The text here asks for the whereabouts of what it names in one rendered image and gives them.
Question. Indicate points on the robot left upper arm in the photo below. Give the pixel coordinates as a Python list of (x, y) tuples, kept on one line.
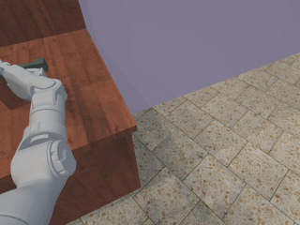
[(40, 173)]

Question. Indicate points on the counter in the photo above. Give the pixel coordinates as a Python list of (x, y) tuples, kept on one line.
[(98, 122)]

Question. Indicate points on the robot left hand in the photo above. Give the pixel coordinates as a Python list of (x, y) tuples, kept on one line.
[(18, 78)]

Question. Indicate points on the left robot forearm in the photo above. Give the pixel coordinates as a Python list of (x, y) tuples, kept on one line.
[(47, 113)]

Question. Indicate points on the tap lever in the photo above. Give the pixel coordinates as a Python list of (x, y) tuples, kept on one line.
[(38, 63)]

